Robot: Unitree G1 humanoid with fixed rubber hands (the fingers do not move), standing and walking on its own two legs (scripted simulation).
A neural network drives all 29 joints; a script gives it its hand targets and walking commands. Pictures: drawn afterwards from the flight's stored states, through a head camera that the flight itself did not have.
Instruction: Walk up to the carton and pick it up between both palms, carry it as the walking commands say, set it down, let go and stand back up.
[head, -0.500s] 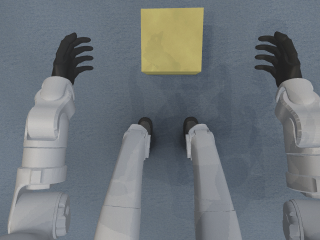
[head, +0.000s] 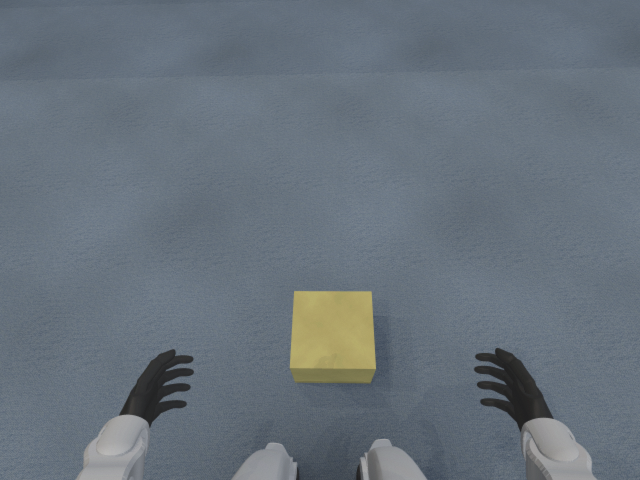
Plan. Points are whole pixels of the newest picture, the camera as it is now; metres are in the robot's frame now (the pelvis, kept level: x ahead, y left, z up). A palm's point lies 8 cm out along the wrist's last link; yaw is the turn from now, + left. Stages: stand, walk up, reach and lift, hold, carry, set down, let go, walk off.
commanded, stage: let go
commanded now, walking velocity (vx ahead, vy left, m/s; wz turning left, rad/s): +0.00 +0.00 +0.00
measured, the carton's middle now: (332, 337) +0.50 +0.01 -0.65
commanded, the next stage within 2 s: stand in 0.56 s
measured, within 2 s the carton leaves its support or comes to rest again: neither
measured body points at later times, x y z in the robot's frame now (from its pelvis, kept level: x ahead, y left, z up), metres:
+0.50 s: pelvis +0.06 +0.01 +0.03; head +0.11 +0.00 +0.47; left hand +0.22 +0.24 -0.05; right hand +0.22 -0.23 -0.05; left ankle +0.04 +0.13 -0.70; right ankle +0.05 -0.10 -0.70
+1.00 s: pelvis +0.04 +0.02 +0.03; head -0.05 +0.02 +0.47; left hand +0.15 +0.27 -0.08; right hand +0.16 -0.24 -0.05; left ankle +0.04 +0.13 -0.70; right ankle +0.05 -0.10 -0.70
